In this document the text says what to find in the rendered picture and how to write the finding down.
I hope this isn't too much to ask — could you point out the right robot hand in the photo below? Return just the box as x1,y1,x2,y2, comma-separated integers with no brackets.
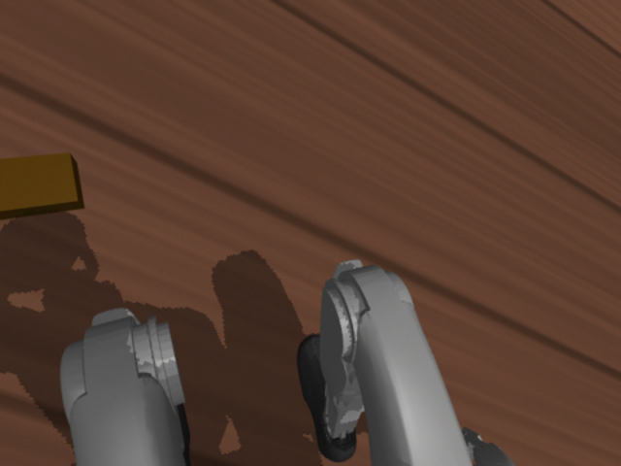
461,427,517,466

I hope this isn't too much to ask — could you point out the right robot foot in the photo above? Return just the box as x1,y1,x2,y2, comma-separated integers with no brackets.
297,335,356,462

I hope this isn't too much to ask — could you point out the small box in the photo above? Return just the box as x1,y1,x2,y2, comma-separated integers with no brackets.
0,152,84,220

